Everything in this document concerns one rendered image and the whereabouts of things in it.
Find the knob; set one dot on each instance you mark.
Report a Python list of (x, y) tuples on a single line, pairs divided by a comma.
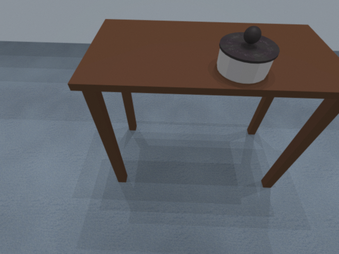
[(252, 34)]

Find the table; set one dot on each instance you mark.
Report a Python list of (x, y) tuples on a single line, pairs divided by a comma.
[(180, 57)]

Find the lid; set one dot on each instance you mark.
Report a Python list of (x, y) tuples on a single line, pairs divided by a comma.
[(263, 51)]

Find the pot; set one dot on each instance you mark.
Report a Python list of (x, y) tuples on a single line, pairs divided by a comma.
[(242, 72)]

